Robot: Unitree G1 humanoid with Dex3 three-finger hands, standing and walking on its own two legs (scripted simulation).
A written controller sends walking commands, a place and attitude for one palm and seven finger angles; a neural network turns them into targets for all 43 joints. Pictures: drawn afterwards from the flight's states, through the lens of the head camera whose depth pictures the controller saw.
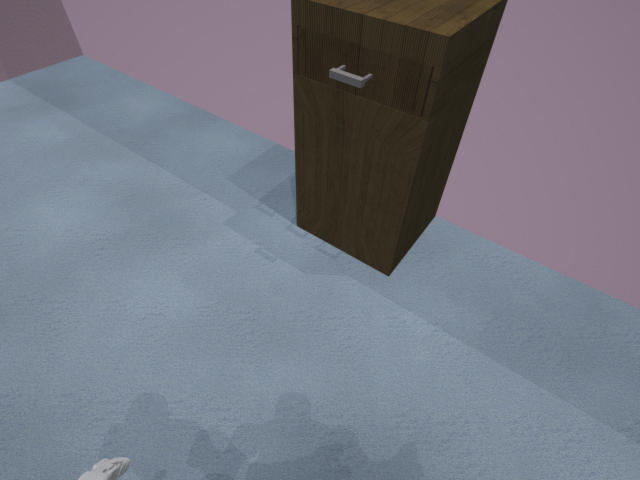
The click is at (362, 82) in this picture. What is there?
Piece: drawer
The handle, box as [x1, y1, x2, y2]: [329, 65, 372, 87]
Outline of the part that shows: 329,70 329,77 358,87 364,85 364,82 369,79 372,75 369,73 364,77 360,77 345,72 342,70 345,68 345,65 342,65 336,69 332,68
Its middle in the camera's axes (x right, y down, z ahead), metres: +0.08 -0.46 +1.08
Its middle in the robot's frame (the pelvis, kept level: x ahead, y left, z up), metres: +1.12 -0.03 +0.00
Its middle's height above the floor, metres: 0.77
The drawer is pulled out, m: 0.00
